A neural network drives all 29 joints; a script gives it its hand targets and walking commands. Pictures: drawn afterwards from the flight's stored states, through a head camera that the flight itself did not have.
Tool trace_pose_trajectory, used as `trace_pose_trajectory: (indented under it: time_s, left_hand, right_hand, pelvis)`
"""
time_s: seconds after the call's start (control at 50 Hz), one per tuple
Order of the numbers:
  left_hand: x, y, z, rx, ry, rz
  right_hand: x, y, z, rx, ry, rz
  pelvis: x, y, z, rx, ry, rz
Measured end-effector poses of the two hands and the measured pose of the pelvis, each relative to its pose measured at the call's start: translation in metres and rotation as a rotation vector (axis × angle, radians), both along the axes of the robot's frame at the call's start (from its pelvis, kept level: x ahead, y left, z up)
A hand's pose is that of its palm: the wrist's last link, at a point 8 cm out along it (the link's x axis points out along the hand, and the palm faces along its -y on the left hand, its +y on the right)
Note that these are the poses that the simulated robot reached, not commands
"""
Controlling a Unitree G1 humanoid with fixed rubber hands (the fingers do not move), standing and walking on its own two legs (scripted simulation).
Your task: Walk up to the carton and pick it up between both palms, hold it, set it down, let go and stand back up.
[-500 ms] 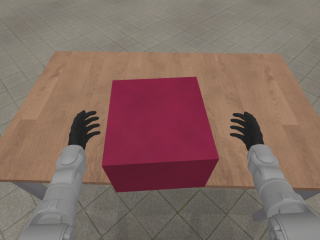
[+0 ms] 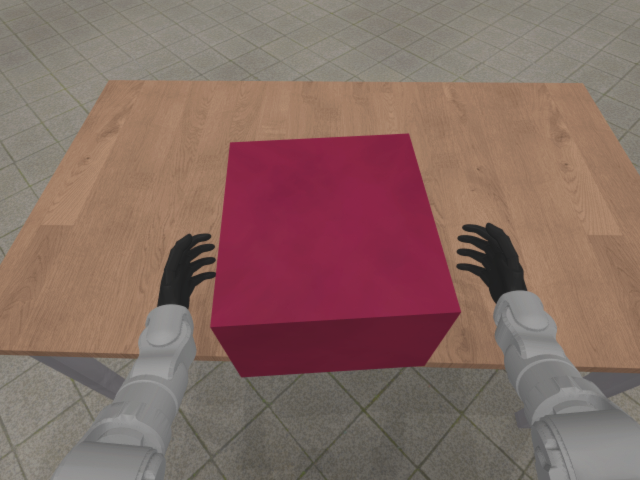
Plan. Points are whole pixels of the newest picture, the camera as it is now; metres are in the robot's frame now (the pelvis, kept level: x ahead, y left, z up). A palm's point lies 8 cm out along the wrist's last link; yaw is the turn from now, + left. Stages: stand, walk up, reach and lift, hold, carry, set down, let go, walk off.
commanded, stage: reach and lift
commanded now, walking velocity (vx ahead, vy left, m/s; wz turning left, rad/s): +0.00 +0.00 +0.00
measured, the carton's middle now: (326, 253) +0.43 +0.02 -0.02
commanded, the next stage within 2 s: none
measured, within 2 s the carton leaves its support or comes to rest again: leaves its support in 1.46 s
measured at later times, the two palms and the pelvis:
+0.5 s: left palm (198, 293) +0.35 +0.19 +0.00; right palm (476, 279) +0.38 -0.18 +0.00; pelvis +0.00 +0.00 +0.00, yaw +0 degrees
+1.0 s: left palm (203, 292) +0.35 +0.18 +0.00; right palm (467, 279) +0.39 -0.17 -0.01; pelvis +0.01 +0.01 +0.00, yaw +0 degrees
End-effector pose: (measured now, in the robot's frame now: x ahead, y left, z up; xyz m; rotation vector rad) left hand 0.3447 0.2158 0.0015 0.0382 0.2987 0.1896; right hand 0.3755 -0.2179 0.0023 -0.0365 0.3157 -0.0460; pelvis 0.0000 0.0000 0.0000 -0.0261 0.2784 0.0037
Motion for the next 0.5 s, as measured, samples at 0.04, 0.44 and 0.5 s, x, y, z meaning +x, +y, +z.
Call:
trace_pose_trajectory:
  time_s: [0.04, 0.44, 0.5]
  left_hand:
    - [0.000, -0.005, 0.001, -0.008, -0.008, -0.005]
    - [0.003, -0.027, 0.001, -0.061, -0.060, 0.007]
    - [0.004, -0.027, -0.001, -0.065, -0.060, 0.014]
  right_hand:
    - [0.000, 0.001, 0.000, 0.005, -0.010, 0.000]
    - [0.008, 0.033, -0.003, 0.058, -0.010, -0.017]
    - [0.009, 0.033, -0.005, 0.051, -0.001, -0.023]
  pelvis:
    - [0.000, 0.000, 0.000, 0.000, 0.000, 0.000]
    - [0.002, 0.003, -0.001, -0.005, 0.002, 0.000]
    - [0.003, 0.004, -0.001, -0.006, 0.004, 0.000]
